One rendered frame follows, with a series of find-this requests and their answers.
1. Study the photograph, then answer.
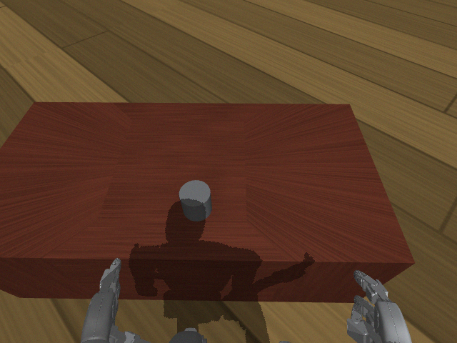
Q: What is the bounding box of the right robot hand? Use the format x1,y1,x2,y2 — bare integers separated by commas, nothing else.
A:
347,270,412,343

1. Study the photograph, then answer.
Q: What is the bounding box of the can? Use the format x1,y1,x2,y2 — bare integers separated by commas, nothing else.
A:
179,180,212,222

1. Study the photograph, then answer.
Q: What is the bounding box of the left robot hand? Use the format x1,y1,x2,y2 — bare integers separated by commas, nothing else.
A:
81,258,150,343

